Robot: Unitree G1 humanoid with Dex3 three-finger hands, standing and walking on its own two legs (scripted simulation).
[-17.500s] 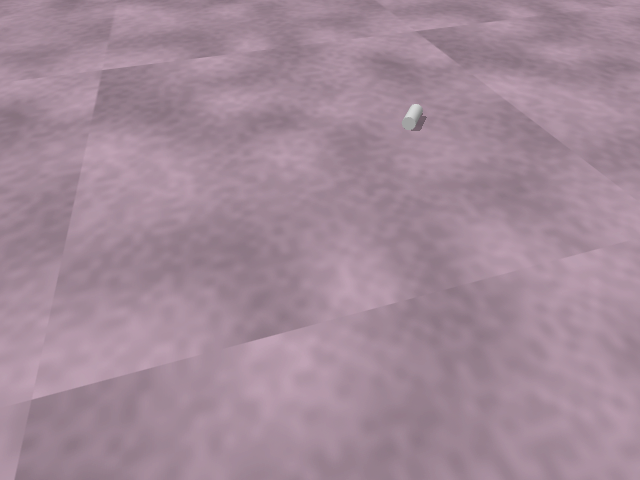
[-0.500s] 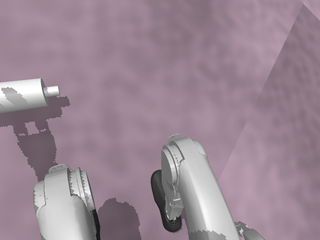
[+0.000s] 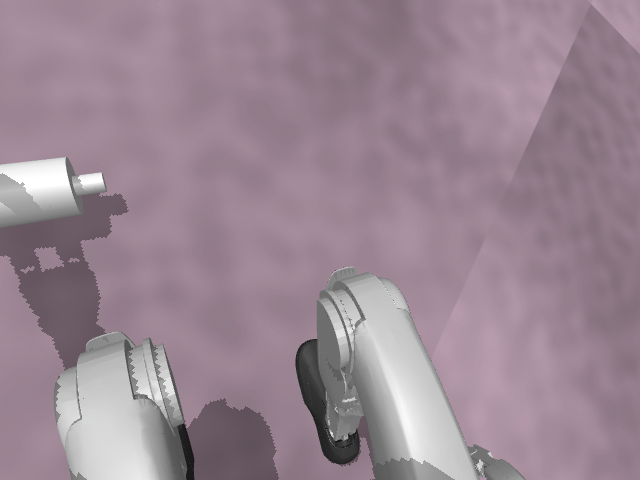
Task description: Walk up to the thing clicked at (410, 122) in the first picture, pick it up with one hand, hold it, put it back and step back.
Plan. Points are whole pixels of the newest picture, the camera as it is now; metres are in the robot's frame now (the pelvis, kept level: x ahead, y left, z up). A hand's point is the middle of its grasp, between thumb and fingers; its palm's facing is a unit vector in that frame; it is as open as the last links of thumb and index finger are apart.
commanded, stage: rise first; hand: left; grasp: from above
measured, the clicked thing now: (19, 193) +0.53 +0.29 -0.28
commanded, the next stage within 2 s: approach in 0.66 s
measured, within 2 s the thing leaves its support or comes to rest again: neither
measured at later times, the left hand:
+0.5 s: hand out of the picture +0.47 +0.34 -0.16, palm faces -0.45 -0.06 -0.89, open 14.2 cm
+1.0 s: hand out of the picture +0.49 +0.31 -0.16, palm faces -0.45 -0.04 -0.89, open 14.2 cm
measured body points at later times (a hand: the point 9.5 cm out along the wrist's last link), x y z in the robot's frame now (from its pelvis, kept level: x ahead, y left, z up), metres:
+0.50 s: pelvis +0.00 +0.00 +0.00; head +0.25 +0.10 +0.36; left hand +0.49 +0.34 -0.11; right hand +0.04 -0.27 -0.08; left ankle +0.07 +0.12 -0.29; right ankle +0.12 -0.13 -0.29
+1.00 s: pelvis +0.00 +0.00 +0.00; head +0.25 +0.10 +0.36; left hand +0.51 +0.31 -0.11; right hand +0.03 -0.27 -0.08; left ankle +0.07 +0.12 -0.29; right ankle +0.12 -0.13 -0.29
